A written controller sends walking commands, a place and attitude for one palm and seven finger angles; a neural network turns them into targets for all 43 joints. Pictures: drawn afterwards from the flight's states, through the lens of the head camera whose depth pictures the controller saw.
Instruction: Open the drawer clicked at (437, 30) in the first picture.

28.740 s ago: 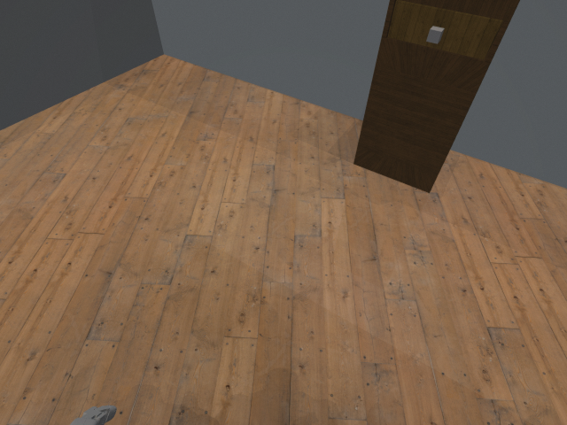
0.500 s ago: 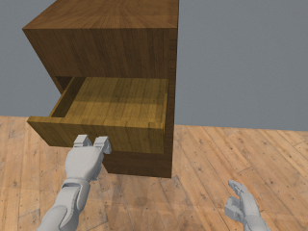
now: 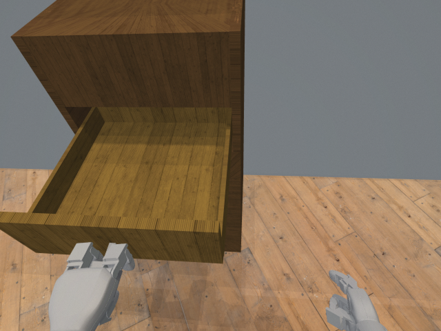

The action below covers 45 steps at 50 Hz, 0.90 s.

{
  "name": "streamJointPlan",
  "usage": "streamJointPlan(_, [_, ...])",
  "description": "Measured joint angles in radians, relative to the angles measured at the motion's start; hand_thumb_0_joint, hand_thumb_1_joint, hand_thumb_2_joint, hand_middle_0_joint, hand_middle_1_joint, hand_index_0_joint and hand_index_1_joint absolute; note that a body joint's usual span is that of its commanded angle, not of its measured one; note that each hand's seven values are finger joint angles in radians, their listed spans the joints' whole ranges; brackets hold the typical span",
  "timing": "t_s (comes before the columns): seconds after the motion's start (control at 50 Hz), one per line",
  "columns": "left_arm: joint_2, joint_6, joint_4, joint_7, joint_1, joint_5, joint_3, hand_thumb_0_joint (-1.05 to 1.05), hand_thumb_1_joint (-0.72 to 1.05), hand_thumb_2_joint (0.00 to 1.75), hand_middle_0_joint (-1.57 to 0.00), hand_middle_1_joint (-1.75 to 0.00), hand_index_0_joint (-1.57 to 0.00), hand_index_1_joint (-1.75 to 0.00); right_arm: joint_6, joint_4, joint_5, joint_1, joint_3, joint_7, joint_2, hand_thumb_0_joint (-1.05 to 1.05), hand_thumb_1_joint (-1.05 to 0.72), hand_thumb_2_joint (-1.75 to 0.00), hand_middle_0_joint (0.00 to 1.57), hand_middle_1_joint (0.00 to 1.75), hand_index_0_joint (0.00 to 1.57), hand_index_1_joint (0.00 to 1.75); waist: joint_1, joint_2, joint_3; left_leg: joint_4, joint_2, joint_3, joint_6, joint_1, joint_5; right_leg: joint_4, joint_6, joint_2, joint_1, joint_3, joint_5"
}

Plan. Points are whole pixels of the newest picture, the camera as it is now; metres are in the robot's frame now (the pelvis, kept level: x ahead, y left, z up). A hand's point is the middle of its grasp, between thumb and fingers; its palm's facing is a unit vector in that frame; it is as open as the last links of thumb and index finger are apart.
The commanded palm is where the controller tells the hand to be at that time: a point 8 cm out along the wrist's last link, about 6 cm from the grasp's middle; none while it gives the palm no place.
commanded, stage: pull the drawer open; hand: left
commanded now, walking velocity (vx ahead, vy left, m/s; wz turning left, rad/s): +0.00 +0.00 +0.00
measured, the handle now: (105, 266) +0.21 +0.23 +0.02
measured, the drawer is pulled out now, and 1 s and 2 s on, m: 0.30 0.30 0.30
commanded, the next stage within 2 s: open the thumb to release the handle in 0.22 s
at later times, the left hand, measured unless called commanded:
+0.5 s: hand (102, 299) +0.16 +0.22 +0.01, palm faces +0.03 -0.09 -1.00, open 7.8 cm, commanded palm +0.14 +0.22 +0.07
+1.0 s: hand (100, 296) +0.17 +0.22 +0.01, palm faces +0.02 -0.11 -0.99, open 13.6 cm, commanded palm +0.14 +0.22 +0.07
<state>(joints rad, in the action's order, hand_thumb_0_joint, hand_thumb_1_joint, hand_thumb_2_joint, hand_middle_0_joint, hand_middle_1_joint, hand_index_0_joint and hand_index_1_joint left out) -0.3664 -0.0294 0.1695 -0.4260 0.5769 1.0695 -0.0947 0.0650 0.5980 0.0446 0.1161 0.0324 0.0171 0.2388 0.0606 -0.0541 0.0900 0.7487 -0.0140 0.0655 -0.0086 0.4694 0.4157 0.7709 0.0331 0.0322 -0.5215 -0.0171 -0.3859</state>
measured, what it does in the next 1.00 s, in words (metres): stands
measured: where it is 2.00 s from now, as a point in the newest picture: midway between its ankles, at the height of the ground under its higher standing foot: outside the picture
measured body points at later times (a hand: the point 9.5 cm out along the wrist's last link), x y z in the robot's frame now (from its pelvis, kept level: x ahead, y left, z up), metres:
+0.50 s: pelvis +0.00 +0.00 -0.01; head +0.03 -0.04 +0.44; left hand +0.16 +0.22 +0.06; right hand +0.21 -0.22 -0.11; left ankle -0.03 +0.11 -0.71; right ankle +0.00 -0.10 -0.71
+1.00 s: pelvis -0.02 -0.01 +0.00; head +0.01 -0.03 +0.45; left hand +0.16 +0.23 +0.07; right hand +0.21 -0.21 -0.10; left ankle -0.03 +0.11 -0.71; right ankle +0.00 -0.10 -0.71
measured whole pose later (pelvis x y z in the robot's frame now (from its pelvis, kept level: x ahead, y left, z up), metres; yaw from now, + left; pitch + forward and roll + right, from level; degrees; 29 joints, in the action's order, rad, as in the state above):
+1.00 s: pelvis -0.02 -0.01 +0.00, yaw +2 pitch +7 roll +1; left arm -0.34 0.00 0.09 -0.38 0.41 1.05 -0.09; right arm 0.06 0.60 0.04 0.09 0.01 -0.03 0.23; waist 0.08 -0.06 0.07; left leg 0.78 0.00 0.02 0.00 0.50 0.39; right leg 0.78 0.04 0.02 -0.53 0.02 -0.37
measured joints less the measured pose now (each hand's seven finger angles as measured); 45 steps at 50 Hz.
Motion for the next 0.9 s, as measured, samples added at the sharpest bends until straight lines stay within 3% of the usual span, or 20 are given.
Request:
streamJointPlan(0.34, [-0.014, 0.012, 0.052, -0.02, 0.05, -0.019, 0.02, 0.05, 0.4, 0.64, -0.22, -1.35, -0.39, -1.35, 0.007, -0.049, 0.005, -0.016, -0.022, 0.01, -0.005, 0.02, -0.91, -0.9, 0.2, 0.3, 0.2, 0.3, -0.011, 0.003, 0.026, 0.08, -0.007, 0.002, 0.004, 0.063, 0.04, 0.08, 0.005, 0.007, -0.066, -0.002, -0.038])
streamJointPlan(0.54, [0.008, 0.023, 0.009, -0.033, -0.025, -0.022, 0.014, 0.0, 0.33, 0.67, -0.3, -1.31, -0.39, -1.32, 0.011, -0.016, 0.006, -0.005, -0.011, -0.015, -0.005, 0.02, -0.91, -0.9, 0.2, 0.3, 0.2, 0.3, 0.009, -0.007, 0.016, 0.086, 0.003, -0.017, 0.006, 0.076, 0.029, 0.087, 0.006, -0.004, -0.072, 0.016, -0.036])
streamJointPlan(0.74, [0.012, 0.065, -0.006, 0.012, -0.074, -0.04, 0.018, -0.01, -0.05, 0.5, -0.34, -1.26, -0.36, -1.26, 0.012, -0.004, -0.007, -0.011, -0.026, -0.034, -0.006, 0.02, -0.91, -0.9, 0.2, 0.3, 0.2, 0.3, 0.01, -0.016, 0.007, 0.047, 0.006, -0.031, 0.008, 0.035, 0.001, 0.045, 0.008, -0.007, -0.023, 0.029, -0.011])
streamJointPlan(0.9, [0.01, 0.035, -0.046, 0.045, -0.124, -0.026, 0.01, -0.01, -0.37, 0.36, -0.33, -1.22, -0.33, -1.22, 0.0, -0.005, -0.004, -0.02, -0.027, -0.048, -0.002, 0.02, -0.91, -0.9, 0.2, 0.3, 0.2, 0.3, 0.022, -0.006, -0.011, 0.024, 0.01, -0.04, 0.007, 0.019, -0.02, 0.018, 0.008, -0.011, -0.002, 0.037, 0.008])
